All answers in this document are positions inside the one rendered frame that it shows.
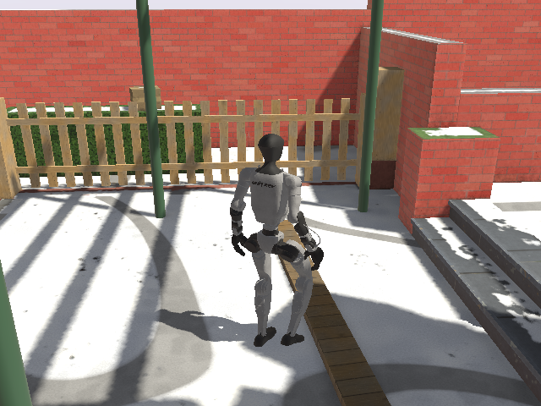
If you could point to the robot left upper arm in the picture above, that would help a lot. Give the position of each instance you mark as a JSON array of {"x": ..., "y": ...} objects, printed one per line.
[{"x": 242, "y": 188}]

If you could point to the left robot shin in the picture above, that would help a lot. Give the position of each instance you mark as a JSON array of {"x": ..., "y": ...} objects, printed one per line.
[{"x": 262, "y": 306}]

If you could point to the robot right upper arm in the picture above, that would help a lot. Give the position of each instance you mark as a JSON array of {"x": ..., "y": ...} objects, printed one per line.
[{"x": 293, "y": 184}]

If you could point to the left robot forearm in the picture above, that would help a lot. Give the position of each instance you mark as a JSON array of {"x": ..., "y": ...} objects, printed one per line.
[{"x": 237, "y": 227}]

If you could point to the right robot shin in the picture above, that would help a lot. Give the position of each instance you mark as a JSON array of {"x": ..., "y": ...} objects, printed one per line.
[{"x": 300, "y": 303}]

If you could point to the robot left hand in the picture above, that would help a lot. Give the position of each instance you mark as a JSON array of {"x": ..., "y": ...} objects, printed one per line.
[{"x": 236, "y": 239}]

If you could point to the robot shin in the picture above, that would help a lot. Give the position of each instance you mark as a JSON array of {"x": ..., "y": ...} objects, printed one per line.
[
  {"x": 262, "y": 306},
  {"x": 300, "y": 303}
]

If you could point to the right robot forearm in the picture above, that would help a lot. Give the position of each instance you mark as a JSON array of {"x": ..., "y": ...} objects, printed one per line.
[{"x": 304, "y": 234}]

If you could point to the robot right hand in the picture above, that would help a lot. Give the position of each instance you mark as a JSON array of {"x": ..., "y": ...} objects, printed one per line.
[{"x": 317, "y": 257}]

